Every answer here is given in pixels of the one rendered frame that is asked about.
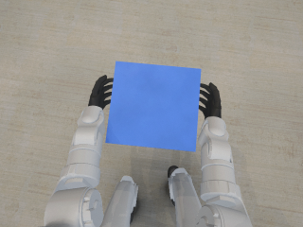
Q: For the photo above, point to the carton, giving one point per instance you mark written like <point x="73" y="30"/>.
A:
<point x="154" y="106"/>

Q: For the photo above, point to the left robot shin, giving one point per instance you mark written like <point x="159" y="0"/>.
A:
<point x="127" y="178"/>

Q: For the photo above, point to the robot left foot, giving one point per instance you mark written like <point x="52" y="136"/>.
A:
<point x="132" y="216"/>

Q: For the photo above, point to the robot left forearm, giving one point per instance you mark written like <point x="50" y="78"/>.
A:
<point x="82" y="166"/>

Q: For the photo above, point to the robot right forearm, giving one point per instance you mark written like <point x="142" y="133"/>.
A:
<point x="218" y="174"/>

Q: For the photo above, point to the robot left upper arm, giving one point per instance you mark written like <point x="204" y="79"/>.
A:
<point x="75" y="207"/>

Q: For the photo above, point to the left robot hand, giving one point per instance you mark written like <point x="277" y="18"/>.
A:
<point x="97" y="98"/>

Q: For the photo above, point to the right robot hand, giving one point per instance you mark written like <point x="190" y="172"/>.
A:
<point x="213" y="105"/>

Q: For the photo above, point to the robot right upper arm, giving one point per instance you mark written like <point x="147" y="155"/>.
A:
<point x="214" y="215"/>

